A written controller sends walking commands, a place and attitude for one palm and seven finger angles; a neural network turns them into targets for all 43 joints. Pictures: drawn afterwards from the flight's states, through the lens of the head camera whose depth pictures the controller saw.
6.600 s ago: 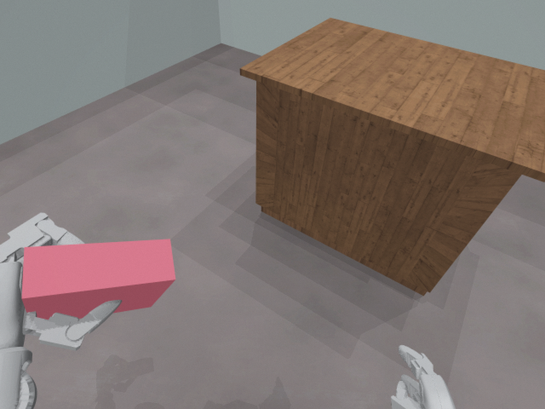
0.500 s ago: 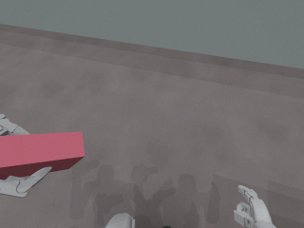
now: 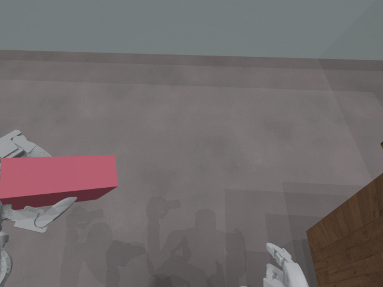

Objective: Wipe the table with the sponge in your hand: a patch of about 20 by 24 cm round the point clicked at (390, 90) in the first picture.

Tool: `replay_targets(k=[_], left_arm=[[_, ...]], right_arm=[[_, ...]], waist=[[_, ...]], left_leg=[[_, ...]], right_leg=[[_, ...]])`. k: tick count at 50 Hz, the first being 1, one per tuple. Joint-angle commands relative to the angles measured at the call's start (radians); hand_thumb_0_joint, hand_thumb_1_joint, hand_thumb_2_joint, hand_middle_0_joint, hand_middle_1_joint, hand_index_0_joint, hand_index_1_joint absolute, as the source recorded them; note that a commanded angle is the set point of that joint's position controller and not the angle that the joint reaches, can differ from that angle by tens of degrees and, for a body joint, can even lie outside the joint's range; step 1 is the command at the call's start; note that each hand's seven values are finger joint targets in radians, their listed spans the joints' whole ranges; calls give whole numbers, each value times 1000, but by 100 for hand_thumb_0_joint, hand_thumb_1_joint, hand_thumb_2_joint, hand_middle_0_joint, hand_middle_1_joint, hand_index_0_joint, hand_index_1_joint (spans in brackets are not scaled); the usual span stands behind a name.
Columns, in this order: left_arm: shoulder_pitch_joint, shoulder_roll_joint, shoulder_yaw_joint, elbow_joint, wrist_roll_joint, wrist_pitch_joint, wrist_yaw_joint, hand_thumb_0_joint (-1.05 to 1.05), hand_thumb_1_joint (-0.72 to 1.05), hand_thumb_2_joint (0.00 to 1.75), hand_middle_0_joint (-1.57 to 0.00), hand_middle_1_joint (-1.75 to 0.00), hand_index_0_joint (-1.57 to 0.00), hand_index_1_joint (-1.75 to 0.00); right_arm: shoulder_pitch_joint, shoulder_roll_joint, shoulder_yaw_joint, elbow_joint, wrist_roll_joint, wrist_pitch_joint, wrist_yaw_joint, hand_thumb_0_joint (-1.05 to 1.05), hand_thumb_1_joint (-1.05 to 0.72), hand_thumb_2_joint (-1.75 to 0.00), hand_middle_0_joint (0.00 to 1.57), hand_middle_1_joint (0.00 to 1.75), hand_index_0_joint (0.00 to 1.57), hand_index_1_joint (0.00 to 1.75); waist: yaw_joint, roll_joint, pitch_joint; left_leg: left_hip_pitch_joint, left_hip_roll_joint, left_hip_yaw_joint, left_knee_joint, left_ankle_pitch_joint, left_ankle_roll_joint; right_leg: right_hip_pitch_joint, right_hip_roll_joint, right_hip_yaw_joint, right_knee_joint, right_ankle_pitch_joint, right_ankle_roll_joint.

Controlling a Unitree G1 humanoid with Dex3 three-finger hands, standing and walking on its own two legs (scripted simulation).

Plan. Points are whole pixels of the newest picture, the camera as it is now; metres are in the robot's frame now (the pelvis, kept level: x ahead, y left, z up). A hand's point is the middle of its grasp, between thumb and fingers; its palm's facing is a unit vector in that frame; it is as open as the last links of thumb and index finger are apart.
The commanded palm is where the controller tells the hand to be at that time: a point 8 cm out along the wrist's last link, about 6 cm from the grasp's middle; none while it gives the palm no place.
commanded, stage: turn to face it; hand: left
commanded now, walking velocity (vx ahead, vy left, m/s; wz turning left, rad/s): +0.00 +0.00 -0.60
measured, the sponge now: (76, 182) +0.24 +0.21 +0.15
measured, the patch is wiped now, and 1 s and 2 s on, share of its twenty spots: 0.00 0.00 0.00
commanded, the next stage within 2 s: none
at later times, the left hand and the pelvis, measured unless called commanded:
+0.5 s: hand (106, 191) +0.22 +0.15 +0.17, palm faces +0.20 -0.87 -0.44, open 9.0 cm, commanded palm +0.18 +0.18 +0.18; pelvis -0.06 -0.04 +0.00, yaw -18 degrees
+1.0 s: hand (229, 231) +0.18 -0.02 +0.18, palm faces -0.17 -0.82 -0.55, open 9.0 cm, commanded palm +0.16 +0.04 +0.18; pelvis -0.14 -0.09 +0.01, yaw -35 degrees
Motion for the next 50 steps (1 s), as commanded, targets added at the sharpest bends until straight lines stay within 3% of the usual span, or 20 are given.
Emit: replay_targets(k=[1, 2, 3, 5, 8, 13, 16, 17, 19, 21, 22, 25, 30, 32, 33, 34, 35, 37, 41, 50], left_arm=[[-102, 199, 115, -226, 1, -72, 23, 0, 10, 130, -120, -160, -120, -160], [-55, 266, 185, -236, -3, -81, 36, 0, 10, 130, -120, -160, -120, -160], [-25, 297, 236, -251, -12, -93, 48, 0, 10, 130, -120, -160, -120, -160], [112, 290, 262, -290, -39, -81, 36, 0, 10, 130, -120, -160, -120, -160], [207, 258, 299, -361, -63, -104, 42, 0, 10, 130, -120, -160, -120, -160], [210, 219, 284, -332, -57, -89, 44, 0, 10, 130, -120, -160, -120, -160], [187, 182, 232, -268, -50, -66, 38, 0, 10, 130, -120, -160, -120, -160], [158, 171, 209, -262, -47, -70, 34, 0, 10, 130, -120, -160, -120, -160], [104, 163, 188, -263, -25, -84, 28, 0, 10, 130, -120, -160, -120, -160], [33, 192, 180, -220, -5, -98, 29, 0, 10, 130, -120, -160, -120, -160], [-6, 145, 121, -226, -1, -96, 21, 0, 10, 130, -120, -160, -120, -160], [-168, 104, 22, -316, 3, -86, 16, 0, 10, 130, -120, -160, -120, -160], [-109, 152, 70, -261, -7, -73, 30, 0, 10, 130, -120, -160, -120, -160], [-80, 158, 98, -247, -16, -73, 25, 0, 10, 130, -120, -160, -120, -160], [-77, 174, 116, -240, -16, -73, 24, 0, 10, 130, -120, -160, -120, -160], [-62, 226, 163, -234, -18, -82, 29, 0, 10, 130, -120, -160, -120, -160], [36, 261, 224, -174, -24, -77, 40, 0, 10, 130, -120, -160, -120, -160], [78, 237, 217, -193, -51, -60, 28, 0, 10, 130, -120, -160, -120, -160], [189, 205, 245, -220, -63, -82, 32, 0, 10, 130, -120, -160, -120, -160], [96, 185, 155, -243, -46, -64, 44, 0, 10, 130, -120, -160, -120, -160]], right_arm=[[-56, -179, -90, -135, 13, -61, -14, 0, -90, -90, 20, 30, 20, 30], [-95, -148, -77, -157, 10, -61, -19, 0, -90, -90, 20, 30, 20, 30], [-139, -140, -60, -152, -2, -60, -26, 0, -90, -90, 20, 30, 20, 30], [-140, -155, -81, -157, 12, -25, -18, 0, -90, -90, 20, 30, 20, 30], [-178, -129, -60, -131, 1, 13, -13, 0, -90, -90, 20, 30, 20, 30], [-147, -159, -87, -131, -2, 29, -19, 0, -90, -90, 20, 30, 20, 30], [-106, -175, -89, -124, 3, 30, -25, 0, -90, -90, 20, 30, 20, 30], [-93, -184, -92, -124, 2, 28, -33, 0, -90, -90, 20, 30, 20, 30], [-114, -220, -104, -151, -7, 20, -49, 0, -90, -90, 20, 30, 20, 30], [-156, -178, -81, -140, -18, -2, -51, 0, -90, -90, 20, 30, 20, 30], [-130, -186, -88, -133, -12, -5, -46, 0, -90, -90, 20, 30, 20, 30], [-121, -192, -91, -133, 9, -30, -30, 0, -90, -90, 20, 30, 20, 30], [-73, -204, -86, -146, -1, -74, -24, 0, -90, -90, 20, 30, 20, 30], [-58, -192, -83, -145, -1, -78, -14, 0, -90, -90, 20, 30, 20, 30], [-45, -179, -85, -140, 5, -76, -9, 0, -90, -90, 20, 30, 20, 30], [-62, -146, -78, -151, 5, -73, -14, 0, -90, -90, 20, 30, 20, 30], [-113, -137, -62, -166, -8, -61, -20, 0, -90, -90, 20, 30, 20, 30], [-130, -145, -72, -157, 8, -32, -19, 0, -90, -90, 20, 30, 20, 30], [-173, -125, -56, -131, -2, 32, -24, 0, -90, -90, 20, 30, 20, 30], [-160, -186, -84, -135, -2, 38, -40, 0, -90, -90, 20, 30, 20, 30]], waist=[[-41, -9, -226], [-18, -261, -257], [-9, -299, -271], [-12, -222, -326], [-29, -127, -333], [-33, -171, -286], [-53, -152, -256], [-63, -101, -238], [-41, 224, -172], [-36, 215, -104], [-44, 172, -78], [-32, 216, -68], [-37, 247, -111], [-32, 179, -167], [-38, 64, -194], [-33, -197, -198], [-10, -331, -233], [-32, -298, -260], [-35, -160, -292], [-16, -142, -248]], left_leg=[[-67, 7, 4, 285, 278, 57], [-326, -123, -31, 489, -230, 21], [-419, -133, -150, 629, -347, 11], [-421, -109, -249, 685, -266, 13], [-386, -131, -208, 555, -169, 4], [-178, -171, -171, 227, -108, 18], [37, -172, -166, -28, 8, 40], [127, -135, -188, -133, 39, 62], [92, 209, -480, -285, 191, 226], [-133, 257, -426, -311, 128, 262], [-138, 222, -357, -284, 164, 258], [-84, 129, -118, -235, 197, 186], [-57, 131, -98, -163, 180, 147], [-56, 102, -66, 0, 214, 107], [-68, 48, -34, 138, 145, 76], [-222, -60, -27, 328, -134, 33], [-424, -162, -96, 529, -338, 9], [-452, -116, -244, 683, -205, 7], [-447, -131, -214, 598, -102, -9], [-199, -187, -194, 204, -118, 33]], right_leg=[[328, -71, 55, -288, 440, -72], [474, -242, 359, -244, 956, -186], [450, -336, 426, -223, 1147, -234], [451, -302, 451, -211, 883, -252], [404, -236, 328, -231, 764, -241], [200, -186, 376, -272, 510, -242], [18, -135, 380, -258, 274, -180], [-74, -92, 357, -195, 170, -142], [-238, 81, 153, 260, -218, -40], [-195, 25, 138, 582, -166, -19], [-205, 4, 131, 581, -136, -16], [-146, -8, 23, 368, -87, 2], [29, 28, -78, 41, -120, 6], [155, 34, -80, -151, 38, -7], [195, -28, 1, -249, 159, -43], [279, -173, 245, -301, 528, -124], [365, -295, 465, -280, 900, -221], [356, -286, 453, -267, 802, -232], [404, -211, 312, -248, 764, -228], [223, -193, 459, -334, 434, -248]])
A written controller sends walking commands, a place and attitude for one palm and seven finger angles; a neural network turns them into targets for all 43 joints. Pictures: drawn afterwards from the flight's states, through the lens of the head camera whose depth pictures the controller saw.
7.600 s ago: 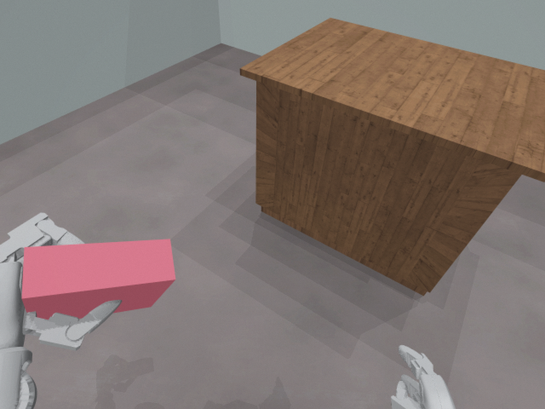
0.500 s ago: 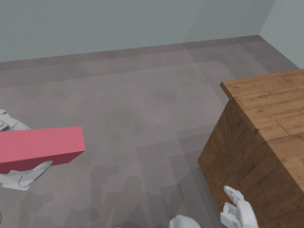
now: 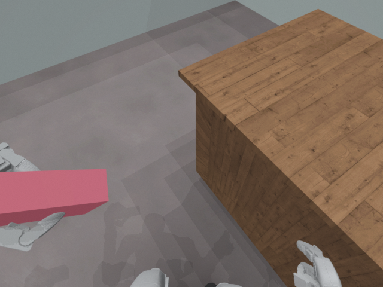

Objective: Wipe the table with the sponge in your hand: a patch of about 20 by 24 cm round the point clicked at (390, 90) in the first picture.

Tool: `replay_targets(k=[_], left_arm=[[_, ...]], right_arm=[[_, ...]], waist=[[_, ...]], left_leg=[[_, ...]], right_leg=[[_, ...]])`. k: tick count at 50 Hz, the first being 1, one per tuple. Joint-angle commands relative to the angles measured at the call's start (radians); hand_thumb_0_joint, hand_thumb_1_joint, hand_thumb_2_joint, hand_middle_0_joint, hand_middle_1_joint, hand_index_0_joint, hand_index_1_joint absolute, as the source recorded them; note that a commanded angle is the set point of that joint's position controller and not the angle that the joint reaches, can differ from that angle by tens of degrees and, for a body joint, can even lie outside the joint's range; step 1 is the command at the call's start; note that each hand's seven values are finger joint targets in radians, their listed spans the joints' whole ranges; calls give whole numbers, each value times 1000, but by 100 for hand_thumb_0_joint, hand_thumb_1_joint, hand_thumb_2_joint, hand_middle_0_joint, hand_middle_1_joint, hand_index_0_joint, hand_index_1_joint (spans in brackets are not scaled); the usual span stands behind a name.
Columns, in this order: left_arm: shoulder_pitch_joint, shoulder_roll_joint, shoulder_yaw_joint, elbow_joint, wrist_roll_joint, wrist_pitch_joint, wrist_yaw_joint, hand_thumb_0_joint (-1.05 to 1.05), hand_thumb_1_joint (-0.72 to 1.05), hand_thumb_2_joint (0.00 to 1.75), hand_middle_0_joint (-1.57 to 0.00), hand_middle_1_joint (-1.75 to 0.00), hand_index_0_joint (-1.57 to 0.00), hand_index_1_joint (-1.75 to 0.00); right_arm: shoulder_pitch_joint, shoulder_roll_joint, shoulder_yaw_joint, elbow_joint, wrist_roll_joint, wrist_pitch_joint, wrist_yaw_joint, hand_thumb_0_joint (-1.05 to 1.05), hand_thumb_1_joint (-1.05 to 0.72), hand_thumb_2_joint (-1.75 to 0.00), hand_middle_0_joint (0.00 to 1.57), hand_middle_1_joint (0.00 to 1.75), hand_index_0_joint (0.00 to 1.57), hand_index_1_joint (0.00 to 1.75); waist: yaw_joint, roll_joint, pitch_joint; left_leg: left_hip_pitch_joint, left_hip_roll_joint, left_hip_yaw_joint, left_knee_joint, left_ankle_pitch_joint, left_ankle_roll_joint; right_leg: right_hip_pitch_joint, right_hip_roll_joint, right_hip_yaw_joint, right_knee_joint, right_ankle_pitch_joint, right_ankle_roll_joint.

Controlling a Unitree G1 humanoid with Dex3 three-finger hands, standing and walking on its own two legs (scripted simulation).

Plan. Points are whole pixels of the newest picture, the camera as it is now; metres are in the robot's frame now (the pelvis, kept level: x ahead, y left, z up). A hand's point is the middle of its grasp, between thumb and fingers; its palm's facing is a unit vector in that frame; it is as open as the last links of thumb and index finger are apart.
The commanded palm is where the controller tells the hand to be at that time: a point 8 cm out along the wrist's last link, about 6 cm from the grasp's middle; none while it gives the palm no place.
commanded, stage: turn to face it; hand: left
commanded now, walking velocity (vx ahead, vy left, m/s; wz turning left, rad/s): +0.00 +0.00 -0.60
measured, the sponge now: (64, 196) +0.23 +0.20 +0.14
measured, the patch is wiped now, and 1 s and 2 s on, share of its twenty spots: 0.00 0.00 0.00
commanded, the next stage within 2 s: none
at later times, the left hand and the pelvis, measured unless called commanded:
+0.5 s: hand (120, 200) +0.22 +0.11 +0.16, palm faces +0.10 -0.86 -0.50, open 9.0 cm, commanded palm +0.16 +0.18 +0.18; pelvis -0.08 -0.03 -0.02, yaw -18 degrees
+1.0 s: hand (149, 270) +0.14 +0.06 +0.16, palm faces -0.09 -0.88 -0.46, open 9.0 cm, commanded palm +0.12 +0.11 +0.18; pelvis -0.17 -0.03 -0.01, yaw -34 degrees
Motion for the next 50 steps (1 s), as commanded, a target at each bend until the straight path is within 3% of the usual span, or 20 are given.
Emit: replay_targets(k=[1, 6, 8, 10, 15, 21, 22, 23, 24, 25, 26, 29, 36, 41, 42, 43, 44, 45, 47, 50], left_arm=[[-52, 147, 100, -184, -4, -43, 35, 0, 10, 130, -120, -160, -120, -160], [-110, 150, 85, -211, 7, -48, 25, 0, 10, 130, -120, -160, -120, -160], [-146, 150, 88, -240, 19, -63, 17, 0, 10, 130, -120, -160, -120, -160], [-173, 203, 129, -240, 36, -74, 20, 0, 10, 130, -120, -160, -120, -160], [-246, 67, -15, -194, 26, -47, 4, 0, 10, 130, -120, -160, -120, -160], [-256, 111, 23, -126, 25, -35, 7, 0, 10, 130, -120, -160, -120, -160], [-249, 148, 52, -128, 28, -39, 11, 0, 10, 130, -120, -160, -120, -160], [-218, 205, 103, -139, 25, -47, 22, 0, 10, 130, -120, -160, -120, -160], [-197, 226, 154, -141, 9, -44, 33, 0, 10, 130, -120, -160, -120, -160], [-147, 235, 164, -169, -2, -35, 28, 0, 10, 130, -120, -160, -120, -160], [-69, 234, 185, -194, -12, -39, 27, 0, 10, 130, -120, -160, -120, -160], [13, 193, 199, -246, -23, -60, 33, 0, 10, 130, -120, -160, -120, -160], [38, 172, 183, -206, -31, -55, 34, 0, 10, 130, -120, -160, -120, -160], [-25, 130, 104, -159, -14, -34, 22, 0, 10, 130, -120, -160, -120, -160], [-63, 127, 85, -175, -12, -39, 16, 0, 10, 130, -120, -160, -120, -160], [-99, 128, 81, -181, -11, -49, 10, 0, 10, 130, -120, -160, -120, -160], [-128, 125, 82, -200, -1, -55, 5, 0, 10, 130, -120, -160, -120, -160], [-182, 164, 92, -224, 23, -59, 9, 0, 10, 130, -120, -160, -120, -160], [-189, 142, 90, -191, 39, -62, 5, 0, 10, 130, -120, -160, -120, -160], [-238, 99, 21, -217, 20, -55, 10, 0, 10, 130, -120, -160, -120, -160]], right_arm=[[-83, -45, -12, -179, 8, -48, -11, 0, -90, -90, 20, 30, 20, 30], [-50, -43, -9, -178, 5, -42, -15, 0, -90, -90, 20, 30, 20, 30], [-67, -64, -17, -202, -1, -52, -21, 0, -90, -90, 20, 30, 20, 30], [-61, -24, -11, -193, -4, -79, -22, 0, -90, -90, 20, 30, 20, 30], [-21, -47, -14, -189, 23, -114, 6, 0, -90, -90, 20, 30, 20, 30], [6, -55, -12, -188, 14, -144, 4, 0, -90, -90, 20, 30, 20, 30], [14, -38, -12, -187, 21, -140, 5, 0, -90, -90, 20, 30, 20, 30], [-24, -3, 1, -209, 17, -137, -2, 0, -90, -90, 20, 30, 20, 30], [-66, 2, 13, -208, 10, -131, -8, 0, -90, -90, 20, 30, 20, 30], [-72, -14, -7, -202, 23, -118, -4, 0, -90, -90, 20, 30, 20, 30], [-66, 5, 0, -207, 18, -101, -1, 0, -90, -90, 20, 30, 20, 30], [-101, 18, 13, -175, 10, -59, 8, 0, -90, -90, 20, 30, 20, 30], [-82, -29, -22, -172, 13, -42, -1, 0, -90, -90, 20, 30, 20, 30], [-45, -50, -14, -168, 16, -28, -2, 0, -90, -90, 20, 30, 20, 30], [-35, -60, -17, -172, 12, -31, -6, 0, -90, -90, 20, 30, 20, 30], [-39, -75, -19, -177, 1, -39, -14, 0, -90, -90, 20, 30, 20, 30], [-63, -89, -21, -187, -6, -49, -21, 0, -90, -90, 20, 30, 20, 30], [-78, -53, -18, -195, 2, -65, -31, 0, -90, -90, 20, 30, 20, 30], [-79, -40, -28, -185, 10, -79, -26, 0, -90, -90, 20, 30, 20, 30], [-53, -45, -19, -186, 28, -110, -10, 0, -90, -90, 20, 30, 20, 30]], waist=[[44, -99, -257], [22, -13, -255], [36, 253, -197], [52, 319, -215], [24, 264, -95], [20, 172, -159], [18, 18, -201], [33, -237, -223], [47, -303, -245], [38, -260, -293], [35, -187, -289], [22, -51, -311], [35, -104, -287], [19, -103, -251], [10, -57, -234], [7, 42, -183], [14, 246, -150], [21, 262, -126], [35, 231, -92], [47, 273, -50]], left_leg=[[63, -2, -27, -157, -19, 19], [347, 55, -33, -502, 110, 63], [432, 326, -238, -593, 313, 174], [312, 419, -210, -587, 455, 238], [260, 312, 98, -508, 555, 147], [227, 284, 112, -278, 478, 80], [182, 211, 149, -104, 338, 48], [-44, 72, 137, 109, -103, 5], [-116, 47, 16, 259, -215, -6], [-94, 55, -58, 322, -175, -6], [-125, 65, -83, 358, -116, -5], [-142, 53, -71, 315, -19, -13], [31, 5, -37, -57, -69, 11], [277, -19, -1, -381, -20, 49], [360, 13, -17, -473, -23, 76], [377, 132, -130, -577, -86, 138], [321, 336, -298, -666, -104, 226], [230, 455, -354, -685, 5, 291], [36, 400, -138, -663, 7, 257], [112, 312, 85, -556, 121, 167]], right_leg=[[190, -292, 354, -152, 230, -98], [-8, -201, 335, -62, 63, -1], [-245, -33, 137, 234, -257, 86], [-233, -56, 14, 629, -328, 115], [-140, -91, -112, 373, -248, 139], [142, -72, -161, -5, -34, 115], [217, -163, -33, -66, 188, 66], [338, -342, 285, -76, 638, -40], [312, -423, 368, -95, 748, -84], [304, -392, 372, -99, 654, -46], [325, -382, 356, -79, 535, -78], [315, -323, 252, -82, 411, -83], [170, -302, 359, -196, 41, -98], [-26, -222, 354, -223, -188, -17], [-113, -176, 326, -178, -249, 20], [-223, -95, 260, -41, -291, 60], [-273, 3, 96, 288, -266, 106], [-278, -23, 18, 590, -260, 134], [-196, -70, 24, 812, -236, 132], [-170, -113, -77, 511, -268, 138]])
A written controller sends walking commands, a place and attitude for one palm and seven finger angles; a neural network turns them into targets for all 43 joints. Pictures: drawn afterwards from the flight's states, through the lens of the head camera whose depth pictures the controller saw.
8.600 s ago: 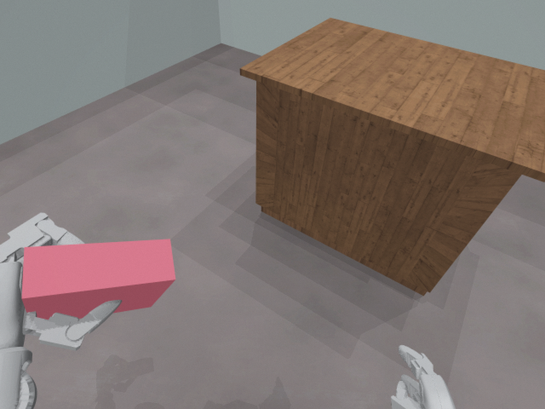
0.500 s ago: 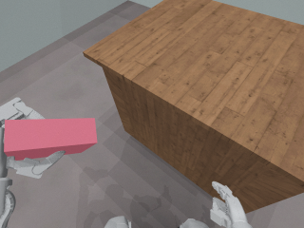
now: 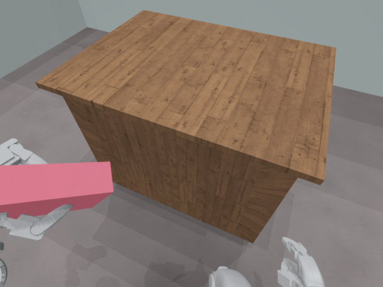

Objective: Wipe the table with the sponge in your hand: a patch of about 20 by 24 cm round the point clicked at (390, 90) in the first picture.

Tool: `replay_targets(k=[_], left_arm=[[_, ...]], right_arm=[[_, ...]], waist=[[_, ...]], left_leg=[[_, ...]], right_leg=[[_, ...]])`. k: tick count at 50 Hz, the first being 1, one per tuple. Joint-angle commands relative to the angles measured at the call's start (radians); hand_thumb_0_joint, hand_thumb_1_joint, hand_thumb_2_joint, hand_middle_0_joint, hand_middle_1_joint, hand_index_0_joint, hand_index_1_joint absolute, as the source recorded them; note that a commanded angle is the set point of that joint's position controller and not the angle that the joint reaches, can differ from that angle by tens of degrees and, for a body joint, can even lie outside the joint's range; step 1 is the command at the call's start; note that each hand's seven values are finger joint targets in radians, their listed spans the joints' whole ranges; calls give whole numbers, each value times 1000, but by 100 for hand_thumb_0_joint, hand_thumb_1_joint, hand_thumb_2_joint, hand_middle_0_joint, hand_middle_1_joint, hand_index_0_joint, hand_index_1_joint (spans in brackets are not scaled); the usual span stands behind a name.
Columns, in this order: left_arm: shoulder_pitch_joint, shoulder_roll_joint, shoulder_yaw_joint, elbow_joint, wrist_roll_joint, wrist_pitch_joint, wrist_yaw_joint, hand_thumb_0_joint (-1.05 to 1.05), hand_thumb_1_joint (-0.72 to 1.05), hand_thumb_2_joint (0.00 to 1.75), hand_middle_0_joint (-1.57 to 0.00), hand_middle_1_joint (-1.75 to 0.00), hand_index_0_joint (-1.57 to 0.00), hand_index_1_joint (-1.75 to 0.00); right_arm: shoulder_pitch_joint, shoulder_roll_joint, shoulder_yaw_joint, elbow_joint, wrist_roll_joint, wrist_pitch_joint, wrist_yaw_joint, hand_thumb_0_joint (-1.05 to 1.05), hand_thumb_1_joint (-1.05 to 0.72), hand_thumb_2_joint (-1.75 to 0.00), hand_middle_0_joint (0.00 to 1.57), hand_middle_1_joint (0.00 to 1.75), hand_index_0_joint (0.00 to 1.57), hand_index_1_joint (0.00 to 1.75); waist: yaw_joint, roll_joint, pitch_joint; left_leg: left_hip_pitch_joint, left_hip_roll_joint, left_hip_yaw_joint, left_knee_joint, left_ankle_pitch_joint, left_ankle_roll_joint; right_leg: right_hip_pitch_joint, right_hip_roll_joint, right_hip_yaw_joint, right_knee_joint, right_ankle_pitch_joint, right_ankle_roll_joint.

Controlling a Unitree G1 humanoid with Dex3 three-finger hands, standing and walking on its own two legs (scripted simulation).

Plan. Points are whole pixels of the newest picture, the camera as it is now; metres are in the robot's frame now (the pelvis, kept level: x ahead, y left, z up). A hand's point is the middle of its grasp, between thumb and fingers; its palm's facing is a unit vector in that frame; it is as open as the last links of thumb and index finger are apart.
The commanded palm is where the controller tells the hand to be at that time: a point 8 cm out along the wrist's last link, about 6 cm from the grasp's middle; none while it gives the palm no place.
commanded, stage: turn to face it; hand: left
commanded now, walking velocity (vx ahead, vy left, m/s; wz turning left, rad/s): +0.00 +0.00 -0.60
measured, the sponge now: (72, 189) +0.22 +0.21 +0.15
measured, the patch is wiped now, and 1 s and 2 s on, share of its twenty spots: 0.00 0.00 0.00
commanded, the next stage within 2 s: take the last steps up to it in 1.06 s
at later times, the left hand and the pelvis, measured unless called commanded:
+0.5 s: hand (138, 190) +0.21 +0.10 +0.19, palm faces +0.09 -0.84 -0.53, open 9.0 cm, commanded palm +0.17 +0.15 +0.19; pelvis -0.06 -0.06 +0.01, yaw -18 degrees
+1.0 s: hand (246, 222) +0.19 -0.05 +0.17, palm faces -0.19 -0.84 -0.50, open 9.0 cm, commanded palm +0.15 +0.04 +0.19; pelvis -0.14 -0.10 +0.00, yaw -35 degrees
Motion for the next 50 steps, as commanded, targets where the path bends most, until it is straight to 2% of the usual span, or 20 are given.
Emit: replay_targets(k=[1, 4, 5, 7, 9, 10, 12, 20, 27, 28, 30, 31, 33, 35, 41, 43, 44, 45, 46, 50], left_arm=[[-144, 130, 35, -262, -17, -74, 29, 0, 10, 130, -120, -160, -120, -160], [-220, 127, 24, -216, -8, -65, 32, 0, 10, 130, -120, -160, -120, -160], [-232, 151, 34, -188, -2, -55, 34, 0, 10, 130, -120, -160, -120, -160], [-224, 261, 144, -168, -15, -61, 50, 0, 10, 130, -120, -160, -120, -160], [-161, 237, 140, -189, -34, -60, 40, 0, 10, 130, -120, -160, -120, -160], [-50, 266, 195, -199, -42, -66, 44, 0, 10, 130, -120, -160, -120, -160], [29, 220, 188, -270, -58, -94, 37, 0, 10, 130, -120, -160, -120, -160], [132, 207, 198, -237, -55, -93, 50, 0, 10, 130, -120, -160, -120, -160], [9, 171, 100, -242, -39, -76, 37, 0, 10, 130, -120, -160, -120, -160], [-16, 180, 98, -251, -36, -82, 34, 0, 10, 130, -120, -160, -120, -160], [-92, 201, 102, -326, -27, -101, 26, 0, 10, 130, -120, -160, -120, -160], [-101, 210, 104, -329, -8, -102, 26, 0, 10, 130, -120, -160, -120, -160], [-69, 207, 126, -296, -3, -93, 22, 0, 10, 130, -120, -160, -120, -160], [-116, 182, 88, -335, -16, -82, 21, 0, 10, 130, -120, -160, -120, -160], [-181, 140, 48, -178, -4, -69, 32, 0, 10, 130, -120, -160, -120, -160], [-188, 183, 84, -146, 3, -73, 36, 0, 10, 130, -120, -160, -120, -160], [-150, 238, 138, -144, 0, -80, 46, 0, 10, 130, -120, -160, -120, -160], [-90, 241, 174, -98, -6, -76, 53, 0, 10, 130, -120, -160, -120, -160], [-52, 221, 142, -146, -20, -69, 41, 0, 10, 130, -120, -160, -120, -160], [110, 246, 228, -319, -40, -111, 51, 0, 10, 130, -120, -160, -120, -160]], right_arm=[[-53, -137, -35, -147, 14, -90, -3, 0, -90, -90, 20, 30, 20, 30], [-12, -151, -39, -130, 9, -120, 2, 0, -90, -90, 20, 30, 20, 30], [0, -144, -40, -121, 8, -127, 0, 0, -90, -90, 20, 30, 20, 30], [-95, -105, -20, -147, -2, -131, -8, 0, -90, -90, 20, 30, 20, 30], [-108, -105, -27, -136, -3, -101, -3, 0, -90, -90, 20, 30, 20, 30], [-116, -86, -13, -128, -8, -79, 1, 0, -90, -90, 20, 30, 20, 30], [-121, -76, -5, -130, -6, -44, 15, 0, -90, -90, 20, 30, 20, 30], [-116, -118, -35, -127, 0, -15, 14, 0, -90, -90, 20, 30, 20, 30], [-74, -138, -36, -134, 3, 10, 9, 0, -90, -90, 20, 30, 20, 30], [-61, -146, -39, -134, -2, 7, 6, 0, -90, -90, 20, 30, 20, 30], [-98, -171, -43, -148, -17, -11, -1, 0, -90, -90, 20, 30, 20, 30], [-94, -143, -48, -157, -10, -35, -10, 0, -90, -90, 20, 30, 20, 30], [-93, -126, -50, -150, -2, -54, -2, 0, -90, -90, 20, 30, 20, 30], [-76, -130, -44, -148, 6, -72, 10, 0, -90, -90, 20, 30, 20, 30], [-15, -154, -44, -121, 3, -127, 13, 0, -90, -90, 20, 30, 20, 30], [-8, -131, -41, -113, 8, -129, 15, 0, -90, -90, 20, 30, 20, 30], [-48, -97, -30, -132, 6, -126, 9, 0, -90, -90, 20, 30, 20, 30], [-79, -97, -25, -129, -1, -124, 7, 0, -90, -90, 20, 30, 20, 30], [-82, -107, -43, -129, 10, -102, 8, 0, -90, -90, 20, 30, 20, 30], [-124, -70, -3, -123, -4, -51, 18, 0, -90, -90, 20, 30, 20, 30]], waist=[[-15, 303, -9], [-18, 196, -63], [-25, 86, -66], [4, -344, -96], [-9, -221, -134], [-4, -88, -171], [-11, -24, -239], [-5, -68, -242], [-25, -46, -236], [-35, 4, -224], [-27, 279, -153], [-24, 289, -125], [-3, 256, -82], [-2, 282, -27], [-34, 226, -64], [-35, 5, -131], [-18, -251, -168], [-2, -274, -203], [-14, -251, -215], [-26, -33, -302]], left_leg=[[-93, 260, -10, -199, 36, 131], [-68, 220, 20, -7, 66, 75], [-82, 169, 37, 136, 0, 49], [-335, -41, -24, 594, -373, -20], [-299, -6, -181, 711, -209, -19], [-339, -9, -175, 703, -159, -24], [-359, -11, -161, 646, -125, -33], [-189, -60, -115, 258, -199, -12], [97, -82, -82, -92, -159, 42], [173, -42, -102, -167, -148, 69], [225, 281, -383, -327, -117, 198], [131, 387, -395, -313, 22, 267], [-67, 331, -196, -315, -12, 229], [-22, 274, -42, -259, 91, 179], [19, 226, 24, -22, 340, 73], [-63, 120, 68, 257, 163, 24], [-267, -16, 50, 468, -253, -13], [-292, -12, -68, 588, -342, -12], [-255, -1, -136, 635, -306, -4], [-255, -11, -123, 481, -201, -10]], right_leg=[[136, -99, -70, -192, -107, 32], [340, -49, -140, -491, 27, 35], [365, -89, -62, -612, 126, 2], [415, -404, 503, -777, 551, -185], [372, -372, 502, -806, 272, -157], [453, -346, 478, -740, 326, -191], [549, -308, 350, -696, 435, -195], [466, -282, 429, -772, 345, -205], [281, -184, 426, -815, 115, -106], [210, -142, 393, -761, 73, -70], [-36, 21, 185, -349, -49, -8], [-62, 2, 86, -44, -64, 15], [29, -48, 81, 153, -34, 12], [8, -87, 12, 1, -33, 18], [335, -30, -147, -532, 99, 23], [486, -153, 19, -657, 420, -52], [593, -332, 335, -678, 827, -162], [545, -407, 398, -698, 860, -200], [495, -381, 404, -724, 671, -186], [569, -319, 249, -665, 662, -209]])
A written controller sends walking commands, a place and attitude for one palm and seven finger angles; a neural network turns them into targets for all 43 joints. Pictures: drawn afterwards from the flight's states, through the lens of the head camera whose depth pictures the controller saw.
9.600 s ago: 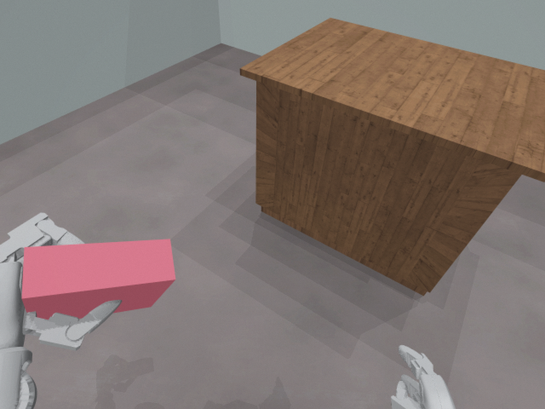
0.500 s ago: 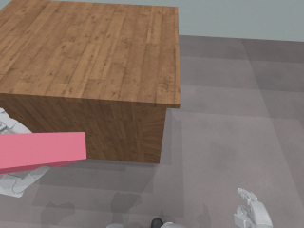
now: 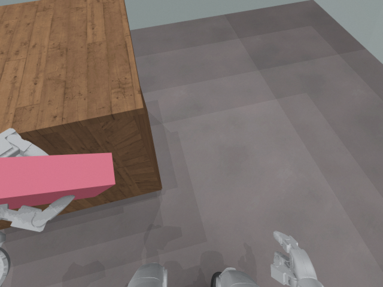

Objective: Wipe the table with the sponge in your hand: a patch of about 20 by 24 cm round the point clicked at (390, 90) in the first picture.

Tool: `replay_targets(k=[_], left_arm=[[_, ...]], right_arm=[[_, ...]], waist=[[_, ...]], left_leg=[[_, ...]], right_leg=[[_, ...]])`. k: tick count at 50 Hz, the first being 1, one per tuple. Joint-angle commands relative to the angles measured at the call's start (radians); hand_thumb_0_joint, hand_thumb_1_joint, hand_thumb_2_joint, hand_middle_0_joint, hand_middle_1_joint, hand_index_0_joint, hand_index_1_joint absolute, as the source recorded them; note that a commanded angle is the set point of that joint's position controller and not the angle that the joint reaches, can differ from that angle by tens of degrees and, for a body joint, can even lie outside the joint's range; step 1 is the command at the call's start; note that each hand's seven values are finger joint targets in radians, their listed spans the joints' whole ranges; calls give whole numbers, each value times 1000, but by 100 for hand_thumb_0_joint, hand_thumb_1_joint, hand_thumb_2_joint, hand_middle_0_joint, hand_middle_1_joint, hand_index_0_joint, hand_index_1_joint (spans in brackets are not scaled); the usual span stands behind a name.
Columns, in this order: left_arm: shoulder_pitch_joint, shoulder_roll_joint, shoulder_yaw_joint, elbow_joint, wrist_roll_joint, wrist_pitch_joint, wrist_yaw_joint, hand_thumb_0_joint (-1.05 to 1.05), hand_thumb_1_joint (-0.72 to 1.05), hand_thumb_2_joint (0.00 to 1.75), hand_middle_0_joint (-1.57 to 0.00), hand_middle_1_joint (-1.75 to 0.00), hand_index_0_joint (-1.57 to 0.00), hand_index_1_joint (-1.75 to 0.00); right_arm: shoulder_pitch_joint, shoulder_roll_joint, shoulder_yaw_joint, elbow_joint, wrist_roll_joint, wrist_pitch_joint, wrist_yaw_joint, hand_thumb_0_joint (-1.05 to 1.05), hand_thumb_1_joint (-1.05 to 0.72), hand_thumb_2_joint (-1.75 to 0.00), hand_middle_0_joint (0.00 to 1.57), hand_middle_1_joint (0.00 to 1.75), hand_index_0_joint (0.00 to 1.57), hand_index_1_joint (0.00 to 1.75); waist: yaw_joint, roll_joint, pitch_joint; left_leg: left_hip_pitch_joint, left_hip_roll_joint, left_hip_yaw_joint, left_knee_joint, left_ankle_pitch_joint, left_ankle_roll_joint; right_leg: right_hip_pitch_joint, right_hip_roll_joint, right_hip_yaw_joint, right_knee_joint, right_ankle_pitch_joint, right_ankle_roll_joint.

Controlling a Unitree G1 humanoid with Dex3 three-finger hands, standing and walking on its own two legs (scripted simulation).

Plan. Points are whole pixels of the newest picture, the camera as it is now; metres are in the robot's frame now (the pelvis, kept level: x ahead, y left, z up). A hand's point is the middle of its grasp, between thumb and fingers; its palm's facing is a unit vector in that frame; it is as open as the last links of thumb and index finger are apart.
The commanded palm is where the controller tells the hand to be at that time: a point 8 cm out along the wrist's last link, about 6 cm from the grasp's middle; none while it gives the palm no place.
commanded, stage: turn to face it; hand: left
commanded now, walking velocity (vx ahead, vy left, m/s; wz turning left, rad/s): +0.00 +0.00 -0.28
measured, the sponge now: (73, 180) +0.26 +0.19 +0.14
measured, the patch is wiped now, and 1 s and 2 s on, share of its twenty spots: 0.00 0.00 0.00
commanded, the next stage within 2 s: take the last steps up to it in 0.06 s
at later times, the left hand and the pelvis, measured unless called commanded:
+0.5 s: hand (40, 208) +0.21 +0.21 +0.17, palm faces +0.35 -0.86 -0.38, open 9.0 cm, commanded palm +0.15 +0.26 +0.19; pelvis -0.02 -0.01 +0.00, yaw -2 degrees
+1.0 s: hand (18, 177) +0.25 +0.25 +0.18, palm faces +0.31 -0.84 -0.44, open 9.0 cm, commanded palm +0.18 +0.31 +0.19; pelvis +0.01 +0.04 +0.00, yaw -2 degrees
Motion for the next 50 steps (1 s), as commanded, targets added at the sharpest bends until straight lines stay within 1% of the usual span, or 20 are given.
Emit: replay_targets(k=[1, 5, 9, 12, 13, 15, 18, 20, 21, 23, 25, 27, 32, 34, 36, 42, 44, 46, 48, 50], left_arm=[[169, 238, 233, -342, -28, -94, 45, 0, 10, 130, -120, -160, -120, -160], [208, 240, 246, -351, -28, -87, 53, 0, 10, 130, -120, -160, -120, -160], [207, 197, 208, -266, -20, -73, 45, 0, 10, 130, -120, -160, -120, -160], [162, 177, 175, -247, -2, -83, 40, 0, 10, 130, -120, -160, -120, -160], [184, 185, 177, -181, 0, -78, 38, 0, 10, 130, -120, -160, -120, -160], [77, 164, 128, -183, 15, -71, 35, 0, 10, 130, -120, -160, -120, -160], [-14, 99, 25, -145, 30, -61, 31, 0, 10, 130, -120, -160, -120, -160], [-94, 151, 32, -163, 39, -59, 36, 0, 10, 130, -120, -160, -120, -160], [-152, 173, 41, -180, 26, -72, 41, 0, 10, 130, -120, -160, -120, -160], [-154, 181, 44, -170, 31, -67, 37, 0, 10, 130, -120, -160, -120, -160], [-103, 228, 106, -214, 29, -80, 36, 0, 10, 130, -120, -160, -120, -160], [12, 207, 121, -182, 22, -89, 35, 0, 10, 130, -120, -160, -120, -160], [39, 157, 106, -181, 10, -88, 43, 0, 10, 130, -120, -160, -120, -160], [11, 134, 91, -198, 4, -98, 41, 0, 10, 130, -120, -160, -120, -160], [27, 152, 96, -151, 14, -99, 37, 0, 10, 130, -120, -160, -120, -160], [-44, 113, 20, -202, 20, -91, 33, 0, 10, 130, -120, -160, -120, -160], [-59, 144, 42, -202, 31, -90, 36, 0, 10, 130, -120, -160, -120, -160], [-55, 215, 109, -191, 21, -98, 44, 0, 10, 130, -120, -160, -120, -160], [-28, 201, 122, -182, 5, -103, 40, 0, 10, 130, -120, -160, -120, -160], [67, 218, 176, -159, 6, -114, 38, 0, 10, 130, -120, -160, -120, -160]], right_arm=[[-71, -80, -41, -184, -1, -21, -13, 0, -90, -90, 20, 30, 20, 30], [-44, -108, -63, -170, 0, -41, -29, 0, -90, -90, 20, 30, 20, 30], [14, -125, -74, -149, 3, -45, -40, 0, -90, -90, 20, 30, 20, 30], [-13, -159, -81, -162, 9, -56, -63, 0, -90, -90, 20, 30, 20, 30], [-19, -140, -74, -149, 9, -65, -69, 0, -90, -90, 20, 30, 20, 30], [-23, -131, -68, -138, 2, -79, -73, 0, -90, -90, 20, 30, 20, 30], [1, -151, -68, -122, 7, -100, -71, 0, -90, -90, 20, 30, 20, 30], [-4, -142, -72, -123, -2, -104, -68, 0, -90, -90, 20, 30, 20, 30], [-31, -132, -63, -117, -6, -107, -66, 0, -90, -90, 20, 30, 20, 30], [-17, -138, -71, -106, -3, -105, -65, 0, -90, -90, 20, 30, 20, 30], [-38, -130, -61, -105, -13, -83, -60, 0, -90, -90, 20, 30, 20, 30], [-41, -93, -46, -111, -15, -68, -61, 0, -90, -90, 20, 30, 20, 30], [6, -91, -55, -117, -12, -80, -72, 0, -90, -90, 20, 30, 20, 30], [11, -128, -69, -132, -11, -93, -79, 0, -90, -90, 20, 30, 20, 30], [17, -117, -68, -117, -7, -111, -82, 0, -90, -90, 20, 30, 20, 30], [14, -130, -66, -94, 1, -148, -65, 0, -90, -90, 20, 30, 20, 30], [3, -126, -62, -93, -1, -145, -62, 0, -90, -90, 20, 30, 20, 30], [-24, -100, -62, -114, -4, -133, -56, 0, -90, -90, 20, 30, 20, 30], [-17, -127, -86, -101, 0, -125, -48, 0, -90, -90, 20, 30, 20, 30], [-32, -102, -61, -99, -8, -90, -43, 0, -90, -90, 20, 30, 20, 30]], waist=[[29, -90, -411], [32, -109, -396], [4, -58, -358], [25, 209, -270], [28, 252, -261], [18, 218, -168], [14, 86, -169], [-10, -184, -166], [4, -214, -165], [15, -153, -176], [18, -66, -172], [32, -127, -191], [13, -70, -268], [14, 160, -260], [11, 195, -244], [17, 170, -235], [22, 90, -272], [25, -257, -276], [25, -210, -206], [25, -111, -198]], left_leg=[[-31, -19, -26, -129, 29, 6], [58, -48, -9, -351, 44, 23], [281, -51, -2, -645, 220, 55], [225, 200, -254, -810, 280, 194], [115, 222, -248, -851, 170, 226], [-25, 188, -192, -848, 47, 230], [14, 74, -68, -624, 149, 152], [-70, -79, 28, -338, 79, 80], [-93, -81, -4, -211, 12, 71], [-69, -50, -66, -93, 56, 68], [-2, -18, -73, -180, 96, 74], [71, -32, -29, -326, 112, 82], [282, -90, 77, -697, 195, 85], [351, 90, -146, -787, 209, 175], [314, 231, -300, -839, 297, 275], [293, 101, -78, -662, 555, 203], [138, 73, -40, -523, 497, 165], [-191, -102, 72, -129, 40, 73], [-215, -34, -86, 31, 17, 50], [-176, 12, -95, -53, 60, 54]], right_leg=[[349, -275, 280, -202, 487, -124], [304, -279, 335, -223, 380, -130], [134, -208, 284, -215, 114, -48], [34, -9, 82, 53, -188, 50], [60, -3, 36, 179, -243, 56], [109, -30, 18, 197, -205, 59], [207, -69, 31, -165, -93, 56], [208, -328, 433, -322, 0, -69], [217, -410, 472, -361, 61, -119], [153, -420, 475, -410, -141, -139], [90, -400, 347, -377, -73, -137], [88, -342, 232, -351, -46, -109], [120, -226, 150, -218, -159, -32], [7, -82, 28, 31, -140, 40], [-95, -51, -45, 312, -328, 69], [83, -56, -114, -52, -152, 69], [313, -116, -48, -193, 51, 33], [487, -467, 460, -275, 361, -142], [366, -514, 460, -322, 258, -188], [308, -447, 273, -271, 338, -150]])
